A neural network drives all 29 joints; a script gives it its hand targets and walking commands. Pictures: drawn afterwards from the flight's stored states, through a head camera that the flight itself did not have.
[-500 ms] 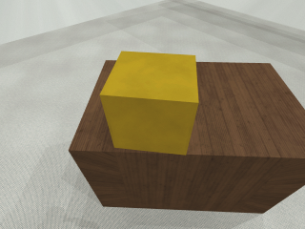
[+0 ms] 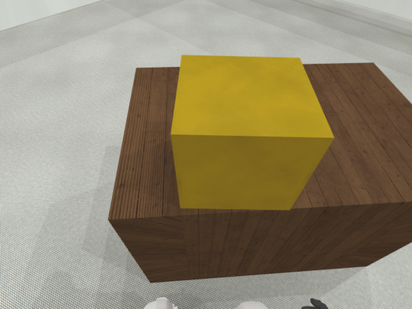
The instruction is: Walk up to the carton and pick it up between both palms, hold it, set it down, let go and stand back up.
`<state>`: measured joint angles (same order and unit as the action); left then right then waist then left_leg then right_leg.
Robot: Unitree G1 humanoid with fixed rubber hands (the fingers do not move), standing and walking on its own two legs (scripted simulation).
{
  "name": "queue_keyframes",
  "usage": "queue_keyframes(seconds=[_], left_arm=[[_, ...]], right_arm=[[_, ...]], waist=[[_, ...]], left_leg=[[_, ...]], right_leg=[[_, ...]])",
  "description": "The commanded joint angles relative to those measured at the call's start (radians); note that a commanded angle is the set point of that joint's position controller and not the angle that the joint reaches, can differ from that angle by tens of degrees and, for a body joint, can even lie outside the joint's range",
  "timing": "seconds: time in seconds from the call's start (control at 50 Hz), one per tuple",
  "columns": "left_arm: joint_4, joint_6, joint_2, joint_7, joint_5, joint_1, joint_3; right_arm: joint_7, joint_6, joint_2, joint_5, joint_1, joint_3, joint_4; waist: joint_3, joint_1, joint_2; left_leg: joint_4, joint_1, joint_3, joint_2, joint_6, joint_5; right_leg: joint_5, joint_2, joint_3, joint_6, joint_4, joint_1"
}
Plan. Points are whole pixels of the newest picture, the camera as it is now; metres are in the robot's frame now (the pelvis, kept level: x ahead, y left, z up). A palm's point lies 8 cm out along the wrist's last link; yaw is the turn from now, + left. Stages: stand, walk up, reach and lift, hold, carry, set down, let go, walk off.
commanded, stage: walk up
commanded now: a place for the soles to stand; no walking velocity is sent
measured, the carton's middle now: (237, 135) +0.49 -0.06 +0.04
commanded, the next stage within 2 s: none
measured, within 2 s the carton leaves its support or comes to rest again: neither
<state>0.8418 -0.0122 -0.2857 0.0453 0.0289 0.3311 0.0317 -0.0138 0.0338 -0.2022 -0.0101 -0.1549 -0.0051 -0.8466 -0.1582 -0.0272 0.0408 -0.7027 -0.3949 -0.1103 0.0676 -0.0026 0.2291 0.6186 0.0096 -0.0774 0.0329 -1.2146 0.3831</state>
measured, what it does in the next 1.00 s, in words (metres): steps on the spot: right foot, then left foot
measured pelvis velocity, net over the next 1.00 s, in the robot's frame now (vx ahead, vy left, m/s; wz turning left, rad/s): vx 0.01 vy -0.04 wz -0.11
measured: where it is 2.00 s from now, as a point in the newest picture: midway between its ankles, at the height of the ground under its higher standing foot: outside the picture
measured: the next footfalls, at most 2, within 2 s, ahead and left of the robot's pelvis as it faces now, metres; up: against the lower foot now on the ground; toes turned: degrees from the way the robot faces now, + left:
right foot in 0.32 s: +0.04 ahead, -0.16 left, +0.00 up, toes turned +0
left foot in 0.54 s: +0.08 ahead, +0.08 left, +0.00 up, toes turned -2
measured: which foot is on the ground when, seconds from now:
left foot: down 0.00-0.32, up 0.34-0.52, down 0.54-1.00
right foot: up 0.00-0.30, down 0.32-1.00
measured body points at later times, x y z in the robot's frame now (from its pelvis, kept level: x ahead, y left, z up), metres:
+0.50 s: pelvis -0.01 -0.04 +0.01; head -0.01 -0.07 +0.46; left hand +0.11 +0.18 -0.12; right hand -0.01 -0.32 -0.14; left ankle +0.05 +0.10 -0.69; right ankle -0.01 -0.16 -0.71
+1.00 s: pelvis +0.01 -0.04 +0.03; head +0.01 -0.04 +0.48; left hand +0.11 +0.19 -0.12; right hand +0.00 -0.28 -0.12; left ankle +0.04 +0.08 -0.71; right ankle -0.01 -0.16 -0.71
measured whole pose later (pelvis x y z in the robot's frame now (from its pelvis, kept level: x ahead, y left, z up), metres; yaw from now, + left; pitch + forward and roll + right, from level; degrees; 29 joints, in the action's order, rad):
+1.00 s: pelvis +0.01 -0.04 +0.03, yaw -6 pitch -2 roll -1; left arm 0.96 0.01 -0.23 0.01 0.01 0.21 -0.03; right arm 0.00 -0.01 -0.22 0.00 -0.29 -0.02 -0.99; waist -0.04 0.01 -0.01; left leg -0.54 -0.25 0.03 0.01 0.01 0.26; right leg 0.27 0.02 0.04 0.01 -0.52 0.21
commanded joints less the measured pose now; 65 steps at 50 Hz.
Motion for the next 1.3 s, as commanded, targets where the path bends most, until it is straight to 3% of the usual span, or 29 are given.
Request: queue_keyframes(seconds=[0.0,0.04,0.1,0.14,0.22,0.24,0.26,0.28,0.3,0.32,0.34,0.36,0.38,0.4,0.42,0.46,0.48,0.5,0.52,0.54,0.56,0.58,0.6,0.62,0.68,0.78,1.06,1.1,1.28], left_arm=[[-0.039,-0.015,-0.069,-0.006,0.006,0.136,0.019],[-0.077,-0.037,-0.09,-0.017,0.024,0.05,0.035],[-0.12,-0.058,-0.089,-0.04,0.03,-0.013,0.047],[-0.13,-0.059,-0.073,-0.058,0.022,-0.031,0.047],[-0.119,-0.037,-0.04,-0.08,-0.008,-0.029,0.042],[-0.097,-0.023,-0.029,-0.079,-0.018,0.021,0.044],[-0.067,-0.009,-0.036,-0.077,-0.023,0.08,0.054],[-0.054,0.001,-0.071,-0.07,-0.033,0.104,0.067],[-0.086,0.006,-0.136,-0.058,-0.034,0.072,0.074],[-0.115,0.001,-0.218,-0.037,-0.057,0.001,0.085],[-0.108,0.003,-0.211,-0.016,-0.055,-0.046,0.086],[-0.092,0.005,-0.161,-0.008,-0.045,-0.086,0.065],[-0.102,0.005,-0.15,-0.003,-0.031,-0.125,0.056],[-0.117,0.006,-0.146,-0.005,-0.025,-0.15,0.052],[-0.122,0.013,-0.118,-0.013,-0.018,-0.15,0.043],[-0.119,0.019,-0.088,-0.024,-0.004,-0.145,0.032],[-0.116,0.021,-0.091,-0.026,0.001,-0.164,0.028],[-0.108,0.021,-0.097,-0.03,0.005,-0.177,0.021],[-0.096,0.021,-0.088,-0.035,0.005,-0.173,0.01],[-0.098,0.027,-0.046,-0.04,0.001,-0.126,-0.005],[-0.085,0.025,-0.004,-0.043,-0.022,-0.064,-0.016],[-0.066,0.022,0.008,-0.039,-0.019,-0.055,-0.026],[-0.055,0.025,-0.02,-0.038,-0.017,-0.08,-0.022],[-0.045,0.028,-0.044,-0.039,-0.023,-0.098,-0.018],[-0.016,0.04,-0.062,-0.039,-0.019,-0.097,-0.021],[0.012,0.042,-0.048,-0.034,-0.02,-0.129,-0.034],[0.09,0.033,-0.072,-0.029,-0.017,-0.129,-0.042],[0.068,0.034,-0.104,-0.023,-0.015,-0.154,-0.026],[0.057,0.002,-0.11,-0.019,-0.011,-0.166,-0.015]], right_arm=[[-0.018,-0.039,-0.226,-0.029,-0.053,0.056,0.057],[-0.039,-0.054,-0.241,-0.034,-0.082,0.066,0.056],[-0.069,-0.068,-0.243,-0.028,-0.055,0.07,0.07],[-0.076,-0.07,-0.243,-0.031,-0.022,0.07,0.081],[-0.059,-0.054,-0.266,-0.051,0.016,0.07,0.085],[-0.046,-0.043,-0.264,-0.051,0.043,0.06,0.083],[-0.032,-0.03,-0.242,-0.056,0.044,0.045,0.078],[-0.015,-0.015,-0.19,-0.063,-0.042,0.027,0.054],[0.005,-0.007,-0.106,-0.043,-0.09,0.001,0.073],[-0.005,0.01,-0.151,-0.009,-0.064,0.019,0.091],[0.0,0.024,-0.185,0.0,-0.034,0.021,0.077],[0.008,0.023,-0.164,0.002,-0.044,0.014,0.066],[0.01,0.017,-0.142,0.002,-0.094,0.005,0.04],[0.007,0.005,-0.149,-0.008,-0.15,0.007,0.008],[0.004,-0.006,-0.168,-0.018,-0.166,0.012,-0.013],[0.002,-0.024,-0.169,-0.017,-0.138,0.015,-0.003],[0.003,-0.03,-0.159,-0.013,-0.139,0.016,0.0],[0.005,-0.039,-0.146,-0.01,-0.164,0.014,-0.006],[0.005,-0.049,-0.148,-0.008,-0.186,0.013,-0.005],[0.004,-0.056,-0.18,-0.015,-0.195,0.02,-0.004],[0.006,-0.053,-0.234,0.013,-0.12,0.03,-0.004],[0.013,-0.043,-0.241,0.026,-0.096,0.033,-0.019],[0.02,-0.04,-0.191,0.025,-0.11,0.019,-0.026],[0.021,-0.039,-0.173,0.015,-0.137,0.016,-0.033],[0.02,-0.048,-0.161,0.007,-0.188,0.011,-0.056],[0.016,-0.059,-0.148,0.01,-0.192,0.011,-0.077],[0.004,-0.059,-0.157,0.009,-0.177,0.007,-0.122],[0.0,-0.057,-0.189,0.011,-0.155,0.023,-0.106],[-0.006,-0.043,-0.184,0.008,-0.167,0.035,-0.072]], waist=[[0.108,0.032,-0.165],[0.101,0.051,-0.131],[0.113,0.04,-0.109],[0.13,0.032,-0.13],[0.171,0.022,-0.209],[0.189,-0.008,-0.191],[0.202,-0.035,-0.127],[0.203,-0.029,0.022],[0.162,-0.012,0.242],[0.118,-0.029,0.168],[0.067,-0.01,0.082],[0.036,0.016,0.082],[0.04,0.036,0.123],[0.079,0.048,0.181],[0.103,0.041,0.181],[0.134,0.031,0.137],[0.144,0.044,0.11],[0.159,0.065,0.079],[0.173,0.082,0.042],[0.194,0.061,-0.042],[0.158,-0.013,-0.112],[0.112,-0.025,-0.13],[0.086,-0.006,-0.085],[0.058,0.016,-0.055],[0.101,0.034,-0.072],[0.13,0.041,-0.043],[0.121,0.04,-0.054],[0.134,0.037,-0.056],[0.126,0.039,-0.047]], left_leg=[[0.392,0.089,0.359,0.365,-0.25,0.012],[0.396,0.145,0.41,0.45,-0.298,-0.086],[0.419,0.152,0.379,0.491,-0.309,-0.095],[0.423,0.141,0.301,0.457,-0.281,-0.015],[0.36,0.087,0.139,0.351,-0.192,0.176],[0.293,0.03,0.078,0.306,-0.157,0.219],[0.174,-0.035,0.012,0.251,-0.111,0.281],[0.015,-0.091,-0.062,0.182,-0.065,0.373],[-0.209,-0.222,-0.119,0.069,0.004,0.497],[-0.28,-0.145,0.062,0.036,0.018,0.535],[-0.306,-0.078,0.136,0.056,0.015,0.44],[-0.277,-0.115,0.139,0.049,0.016,0.35],[-0.241,-0.131,0.126,0.047,0.017,0.297],[-0.216,-0.097,0.109,0.042,0.011,0.264],[-0.204,-0.061,0.114,0.034,0.012,0.26],[-0.102,0.012,0.113,0.016,0.005,0.261],[-0.004,0.07,0.103,0.006,-0.003,0.2],[0.126,0.15,0.094,-0.005,-0.016,0.089],[0.235,0.232,0.138,0.011,-0.032,-0.058],[0.27,0.278,0.269,0.087,-0.056,-0.141],[0.306,0.135,0.338,0.117,-0.089,0.026],[0.349,-0.01,0.334,0.117,-0.101,0.159],[0.352,-0.024,0.285,0.075,-0.08,0.188],[0.323,0.015,0.243,0.04,-0.063,0.152],[0.275,0.099,0.212,0.019,-0.05,0.016],[0.274,0.136,0.223,0.027,-0.052,-0.059],[0.275,0.118,0.256,0.016,-0.048,-0.121],[0.224,0.095,0.255,0.008,-0.051,-0.244],[0.18,0.056,0.299,-0.025,-0.045,-0.158]], right_leg=[[-0.004,0.04,-0.015,-0.008,0.06,0.046],[-0.04,0.055,-0.046,-0.002,0.014,0.125],[-0.083,0.069,-0.076,0.007,-0.025,0.153],[-0.093,0.073,-0.06,0.01,0.038,0.126],[-0.11,0.058,0.027,-0.012,0.355,-0.034],[-0.212,0.034,0.071,-0.028,0.49,-0.149],[-0.326,-0.014,0.108,-0.037,0.614,-0.258],[-0.337,-0.036,0.058,-0.035,0.705,-0.288],[-0.231,0.159,-0.314,-0.096,0.82,-0.215],[0.013,0.327,-0.547,-0.229,0.939,0.053],[0.134,0.31,-0.537,-0.237,1.003,0.152],[0.101,0.236,-0.436,-0.2,0.979,0.093],[0.008,0.207,-0.358,-0.179,0.938,0.045],[-0.046,0.203,-0.321,-0.178,0.911,0.016],[-0.15,0.215,-0.316,-0.185,0.88,-0.001],[-0.333,0.22,-0.269,-0.192,0.826,-0.031],[-0.411,0.212,-0.235,-0.183,0.787,-0.031],[-0.44,0.2,-0.205,-0.164,0.75,-0.018],[-0.446,0.184,-0.177,-0.136,0.714,0.012],[-0.422,0.134,-0.127,-0.1,0.644,0.034],[-0.26,0.022,-0.024,-0.084,0.664,-0.02],[-0.227,0.026,-0.02,-0.084,0.696,-0.134],[-0.236,0.039,-0.048,-0.086,0.731,-0.152],[-0.26,0.052,-0.066,-0.087,0.755,-0.111],[-0.32,0.091,-0.076,-0.095,0.795,-0.11],[-0.359,0.08,-0.026,-0.086,0.807,-0.137],[-0.388,0.089,0.035,-0.084,0.823,-0.19],[-0.478,0.107,0.045,-0.098,0.792,-0.219],[-0.31,0.139,0.084,-0.114,0.794,-0.182]])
